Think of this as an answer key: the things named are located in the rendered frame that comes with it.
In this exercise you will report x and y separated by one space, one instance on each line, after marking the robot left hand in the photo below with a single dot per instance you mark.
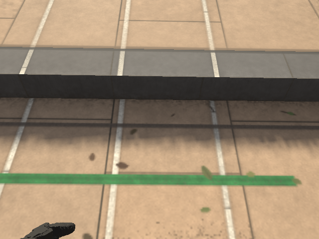
51 231

